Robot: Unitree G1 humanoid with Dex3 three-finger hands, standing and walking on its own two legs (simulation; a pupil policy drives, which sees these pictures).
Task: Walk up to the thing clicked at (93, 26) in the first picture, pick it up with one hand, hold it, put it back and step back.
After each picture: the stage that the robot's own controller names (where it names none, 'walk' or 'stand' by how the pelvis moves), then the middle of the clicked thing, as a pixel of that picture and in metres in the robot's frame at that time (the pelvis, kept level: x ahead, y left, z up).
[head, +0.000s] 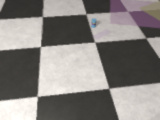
stand; (93, 23) +1.85 -0.17 -0.72
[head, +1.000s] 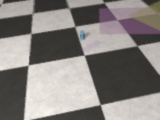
walk; (82, 35) +1.73 +0.13 -0.70
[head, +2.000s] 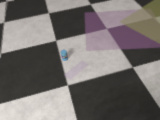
walk; (64, 55) +1.16 +0.28 -0.71
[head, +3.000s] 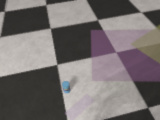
walk; (66, 87) +0.78 +0.20 -0.71
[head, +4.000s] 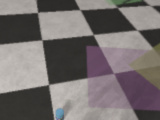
walk; (59, 115) +0.54 +0.14 -0.69
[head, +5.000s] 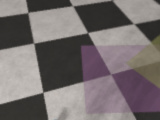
stand; out of the picture +0.42 +0.19 -0.71
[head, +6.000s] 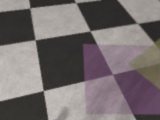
stand; out of the picture +0.40 +0.17 -0.71
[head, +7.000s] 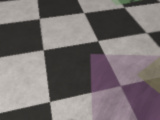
stand; out of the picture +0.35 +0.17 -0.72
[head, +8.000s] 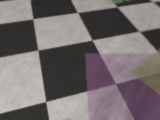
stand; out of the picture +0.36 +0.18 -0.72
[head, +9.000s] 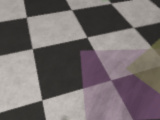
stand; out of the picture +0.36 +0.19 -0.72
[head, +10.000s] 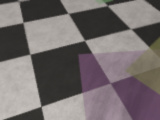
stand; out of the picture +0.33 +0.20 -0.72
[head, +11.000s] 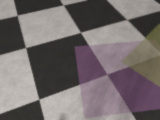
stand; out of the picture +0.34 +0.21 -0.72
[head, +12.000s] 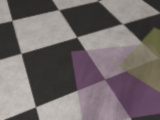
stand; out of the picture +0.30 +0.21 -0.71
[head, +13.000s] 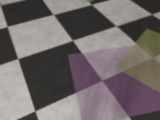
stand; out of the picture +0.31 +0.20 -0.72
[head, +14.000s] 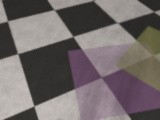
stand; out of the picture +0.32 +0.21 -0.72
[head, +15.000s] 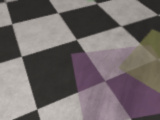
stand; out of the picture +0.31 +0.20 -0.73
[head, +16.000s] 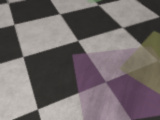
stand; out of the picture +0.31 +0.20 -0.73
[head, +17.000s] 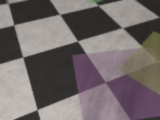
stand; out of the picture +0.31 +0.20 -0.73
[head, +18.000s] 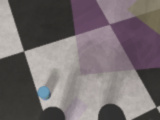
go down; (44, 93) +0.37 +0.18 -0.50
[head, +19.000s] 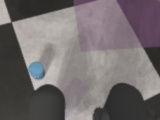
go down; (37, 71) +0.42 +0.19 -0.33
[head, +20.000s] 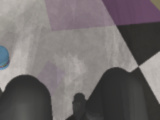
close in; out of the picture +0.42 +0.22 -0.25
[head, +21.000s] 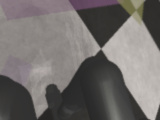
close; out of the picture +0.41 +0.24 -0.23
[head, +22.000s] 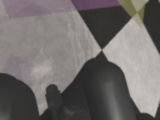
lift; out of the picture +0.41 +0.25 -0.23
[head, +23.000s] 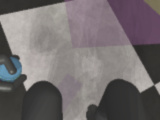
lift; (10, 73) +0.34 +0.24 -0.11
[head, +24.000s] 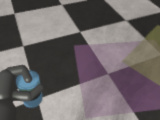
hold; (30, 89) +0.32 +0.18 +0.03
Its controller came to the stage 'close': yes
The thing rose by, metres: 0.68
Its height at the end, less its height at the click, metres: +0.68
